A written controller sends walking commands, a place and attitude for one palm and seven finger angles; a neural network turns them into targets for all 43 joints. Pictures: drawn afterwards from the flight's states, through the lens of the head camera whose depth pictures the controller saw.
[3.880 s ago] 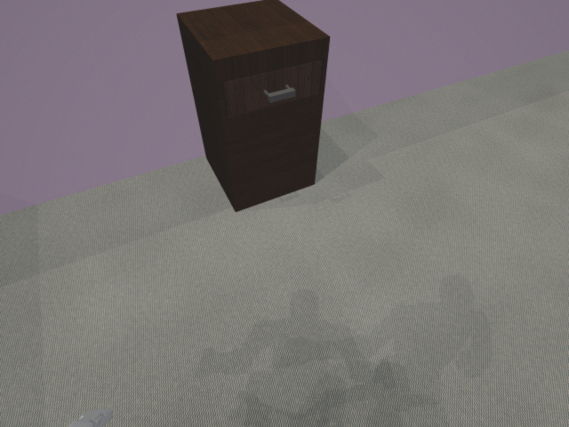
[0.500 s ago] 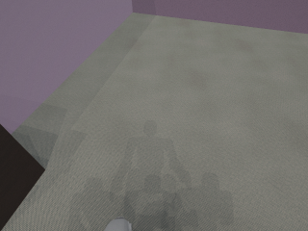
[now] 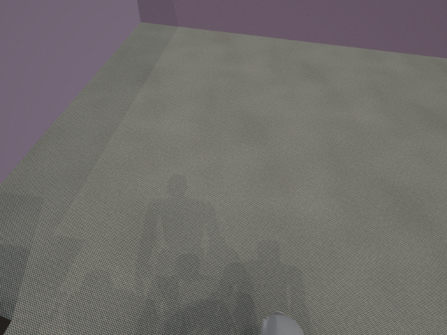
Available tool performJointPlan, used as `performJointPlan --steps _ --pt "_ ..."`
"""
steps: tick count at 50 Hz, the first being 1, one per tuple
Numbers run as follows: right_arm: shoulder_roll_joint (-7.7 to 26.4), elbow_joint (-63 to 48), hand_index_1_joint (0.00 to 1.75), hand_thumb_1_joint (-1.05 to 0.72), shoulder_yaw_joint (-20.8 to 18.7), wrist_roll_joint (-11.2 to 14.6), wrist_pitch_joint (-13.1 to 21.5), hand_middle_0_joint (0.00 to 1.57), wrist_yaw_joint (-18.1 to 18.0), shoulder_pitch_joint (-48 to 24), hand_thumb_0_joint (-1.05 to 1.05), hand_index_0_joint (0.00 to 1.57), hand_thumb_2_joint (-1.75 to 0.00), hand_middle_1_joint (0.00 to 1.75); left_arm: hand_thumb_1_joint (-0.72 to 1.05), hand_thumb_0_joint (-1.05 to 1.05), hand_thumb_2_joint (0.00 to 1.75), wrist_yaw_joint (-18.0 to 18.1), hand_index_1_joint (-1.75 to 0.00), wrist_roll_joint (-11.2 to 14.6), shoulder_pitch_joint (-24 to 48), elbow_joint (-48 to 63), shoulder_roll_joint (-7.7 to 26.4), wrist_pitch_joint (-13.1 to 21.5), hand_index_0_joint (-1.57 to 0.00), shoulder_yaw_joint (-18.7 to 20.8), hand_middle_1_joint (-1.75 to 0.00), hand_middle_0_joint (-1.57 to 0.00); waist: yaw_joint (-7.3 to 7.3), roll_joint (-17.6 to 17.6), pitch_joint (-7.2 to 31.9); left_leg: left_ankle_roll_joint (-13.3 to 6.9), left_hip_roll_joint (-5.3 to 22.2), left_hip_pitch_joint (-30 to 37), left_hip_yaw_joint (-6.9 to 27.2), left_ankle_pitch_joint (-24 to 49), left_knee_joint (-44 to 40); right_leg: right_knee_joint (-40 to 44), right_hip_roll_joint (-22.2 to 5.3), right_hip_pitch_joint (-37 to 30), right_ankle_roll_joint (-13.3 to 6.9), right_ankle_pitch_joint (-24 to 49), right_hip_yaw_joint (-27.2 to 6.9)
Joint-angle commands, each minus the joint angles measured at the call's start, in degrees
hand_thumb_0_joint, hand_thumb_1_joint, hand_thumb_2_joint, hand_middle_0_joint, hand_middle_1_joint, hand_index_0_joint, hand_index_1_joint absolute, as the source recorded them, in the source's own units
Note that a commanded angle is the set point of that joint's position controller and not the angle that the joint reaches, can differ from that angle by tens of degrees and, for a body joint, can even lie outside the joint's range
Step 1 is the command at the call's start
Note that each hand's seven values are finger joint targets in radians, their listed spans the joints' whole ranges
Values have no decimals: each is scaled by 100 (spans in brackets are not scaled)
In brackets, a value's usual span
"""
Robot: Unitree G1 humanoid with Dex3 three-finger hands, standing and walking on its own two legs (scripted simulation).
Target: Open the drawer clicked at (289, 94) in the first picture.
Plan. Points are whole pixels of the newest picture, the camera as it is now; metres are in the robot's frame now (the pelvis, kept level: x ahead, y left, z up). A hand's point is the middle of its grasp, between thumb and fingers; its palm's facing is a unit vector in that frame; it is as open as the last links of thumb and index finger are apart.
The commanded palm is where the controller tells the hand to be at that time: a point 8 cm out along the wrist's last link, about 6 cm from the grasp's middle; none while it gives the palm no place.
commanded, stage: walk to a spot facing it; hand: left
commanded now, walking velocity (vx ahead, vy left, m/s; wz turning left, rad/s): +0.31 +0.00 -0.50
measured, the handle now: out of the picture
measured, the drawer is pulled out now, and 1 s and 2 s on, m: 0.00 0.00 0.00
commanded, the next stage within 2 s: turn to face it in 0.12 s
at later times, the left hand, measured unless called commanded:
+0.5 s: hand (184, 253) +0.33 +0.11 -0.17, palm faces -0.05 -0.98 -0.18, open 7.2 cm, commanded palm none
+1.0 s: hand (141, 274) +0.27 +0.20 -0.17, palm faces +0.26 -0.92 -0.27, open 7.4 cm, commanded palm none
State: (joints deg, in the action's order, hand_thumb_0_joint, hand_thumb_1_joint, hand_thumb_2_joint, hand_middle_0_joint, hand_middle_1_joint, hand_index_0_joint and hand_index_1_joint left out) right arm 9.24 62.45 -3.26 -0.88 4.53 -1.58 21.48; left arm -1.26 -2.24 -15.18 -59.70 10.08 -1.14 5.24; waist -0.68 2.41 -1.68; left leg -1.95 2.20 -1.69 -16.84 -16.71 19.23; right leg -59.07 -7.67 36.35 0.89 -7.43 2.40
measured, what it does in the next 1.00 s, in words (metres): walks ahead: right foot, then left foot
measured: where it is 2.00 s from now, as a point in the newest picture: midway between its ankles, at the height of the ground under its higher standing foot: outside the picture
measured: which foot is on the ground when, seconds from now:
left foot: down 0.00-0.22, up 0.24-0.60, down 0.62-1.00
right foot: up 0.00-0.20, down 0.22-0.62, up 0.64-1.00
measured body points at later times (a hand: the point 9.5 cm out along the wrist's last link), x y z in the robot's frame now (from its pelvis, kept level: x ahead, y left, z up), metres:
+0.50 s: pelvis +0.19 -0.05 -0.01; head +0.20 -0.05 +0.44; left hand +0.33 +0.16 -0.15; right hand +0.20 -0.28 -0.17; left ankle +0.26 +0.07 -0.70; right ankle +0.20 -0.14 -0.74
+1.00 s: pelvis +0.25 -0.03 -0.01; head +0.28 -0.01 +0.44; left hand +0.26 +0.25 -0.15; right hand +0.36 -0.26 -0.15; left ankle +0.29 +0.06 -0.74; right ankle +0.26 -0.20 -0.68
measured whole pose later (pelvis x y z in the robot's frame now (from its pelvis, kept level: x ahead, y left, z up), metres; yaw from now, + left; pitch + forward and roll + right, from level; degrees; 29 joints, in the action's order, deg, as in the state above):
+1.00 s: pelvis +0.25 -0.03 -0.01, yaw +14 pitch +2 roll -1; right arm 11.2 53.5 -3.7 -1.1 -1.2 0.3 12.0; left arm 1.1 -1.0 -10.5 -53.6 14.4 -3.3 5.3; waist 1.4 -0.1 -3.4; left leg -3.7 -2.3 -19.9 0.1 -7.7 26.0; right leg -55.3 -4.4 25.2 5.1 -23.7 0.0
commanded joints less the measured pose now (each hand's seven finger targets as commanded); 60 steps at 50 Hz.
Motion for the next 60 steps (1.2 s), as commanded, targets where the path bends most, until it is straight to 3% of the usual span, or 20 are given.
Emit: performJointPlan --steps 1,6,9,10,11,12,15,18,28,30,31,32,35,38,49,56,57,58,59,60 --pt "557 -101 30 -90 -56 -55 85 20 -9 667 0 20 -90 30 90 0 90 -101 -30 30 900 611 -8 121 -20 -63 -30 -20 342 -891 -729 -479 1708 120 618 1874 -884 1071 28 463 -28 10 340" --pt "728 -3 30 -90 -84 -98 -6 20 1 820 0 20 -90 30 90 0 90 -100 -30 45 1116 749 88 203 -20 -97 -30 -20 281 -1017 -549 -351 1808 608 117 4044 14 2059 542 -362 -375 -542 749" --pt "965 -149 30 -90 -116 -4 -38 20 41 501 0 20 -90 30 90 0 90 -43 -30 -5 -638 239 591 374 -20 40 -30 -20 -600 -785 696 57 1531 -160 -197 4865 2644 2962 875 -3290 -648 88 890" --pt "602 -306 30 -90 -48 101 -30 20 104 662 0 20 -90 30 90 0 90 38 -30 -4 -1256 106 1296 437 -20 195 -30 -20 -784 350 1457 322 995 -2073 -133 1513 4432 2981 -637 -5241 -1138 1011 -947" --pt "340 -499 30 -90 -2 118 -24 20 34 548 0 20 -90 30 90 0 90 107 -30 151 -1506 39 1700 435 -20 228 -30 -20 -664 856 1847 512 240 -3303 527 -1901 6309 3233 -1958 -5758 -1826 3407 -2954" --pt "508 -509 30 -90 -25 96 -23 20 11 264 0 20 -90 30 90 0 90 181 -30 196 -1220 142 1568 445 -20 193 -30 -20 -680 346 1830 373 493 -3180 1425 -1377 6222 3414 -1775 -5054 -1725 3831 -2165" --pt "215 -289 30 -90 28 -16 -266 20 10 232 0 20 -90 30 90 0 90 274 -30 148 -18 308 842 474 -20 -69 -30 -20 -8 -88 444 379 815 -2871 1620 -718 5658 3886 -1347 -2813 -1299 2765 -971" --pt "-40 -63 30 -90 97 -4 -482 20 26 805 0 20 -90 30 90 0 90 292 -30 119 602 418 572 479 -20 -197 -30 -20 463 221 313 463 732 -2174 1492 -419 4504 4104 -978 -1805 -950 2224 181" --pt "306 -795 30 -90 -41 -39 -537 20 229 -428 0 20 -90 30 90 0 90 312 -30 87 557 657 861 188 -20 18 -30 -20 174 388 -144 421 415 -1904 954 91 2192 3405 -1192 -2214 -617 783 664" --pt "693 -822 30 -90 -145 -78 -510 20 234 -8 0 20 -90 30 90 0 90 281 -30 140 436 754 807 108 -20 38 -30 -20 373 -611 181 226 505 -1051 1339 1425 1205 2074 -798 -1906 -240 165 1000" --pt "1287 -908 30 -90 -264 -114 -464 20 213 232 0 20 -90 30 90 0 90 252 -30 200 285 923 501 70 -20 9 -30 -20 419 -2289 313 -446 1734 -570 3262 3044 459 704 -23 -925 212 -1897 1174" --pt "1502 -883 30 -90 -294 -100 -471 20 146 425 0 20 -90 30 90 0 90 272 -30 152 584 1166 469 49 -20 -56 -30 -20 584 -2269 444 -1072 2368 -620 4334 3157 -108 -568 346 -524 291 -3394 540" --pt "1233 -1115 30 -90 -232 -72 -437 20 61 -422 0 20 -90 30 90 0 90 230 -30 99 765 1089 568 46 -20 39 -30 -20 302 -1189 469 -791 1697 -977 3659 1163 -208 -1261 133 -127 250 -1954 -237" --pt "1159 -1236 30 -90 -198 -37 -370 20 51 -719 0 20 -90 30 90 0 90 194 -30 108 392 902 603 -6 -20 57 -30 -20 150 -865 698 -602 1243 -901 2974 1486 -230 -882 136 -447 341 -1368 -232" --pt "1430 -1218 30 -90 -377 -41 -531 20 127 -672 0 20 -90 30 90 0 90 252 -30 144 624 1177 710 -55 -20 43 -30 -20 348 -1039 579 -814 1085 -736 3685 1019 -221 578 390 -755 418 -1754 -254" --pt "1454 -1492 30 -90 -463 -26 -656 20 196 -1288 0 20 -90 30 90 0 90 299 -30 186 -284 1149 848 13 -20 43 -30 -20 -77 -1075 626 -433 545 -1978 3822 550 193 3073 680 -2749 198 -1027 -108" --pt "1204 -1565 30 -90 -440 14 -684 20 220 -1326 0 20 -90 30 90 0 90 329 -30 139 -518 1127 1105 52 -20 111 -30 -20 -207 -379 553 -85 98 -2847 3431 -204 889 4069 94 -3477 -15 -1187 -601" --pt "769 -1720 30 -90 -379 46 -682 20 231 -1217 0 20 -90 30 90 0 90 365 -30 22 -435 1277 1708 98 -20 212 -30 -20 -209 1486 378 445 -767 -3904 2174 -1163 2657 4984 -1682 -3589 -686 -2205 -2640" --pt "1121 -1749 30 -90 -439 -65 -680 20 239 -1298 0 20 -90 30 90 0 90 374 -30 92 102 1472 1745 61 -20 126 -30 -20 -88 1256 120 403 -501 -3597 2189 -1371 3867 5063 -2176 -2352 -926 -2187 -2590" --pt "1127 -1668 30 -90 -449 -79 -742 20 259 -1357 0 20 -90 30 90 0 90 377 -30 110 481 1553 1511 90 -20 118 -30 -20 91 1139 -162 379 -357 -3406 2269 -1104 4446 5052 -1789 -1787 -823 -2013 -2336"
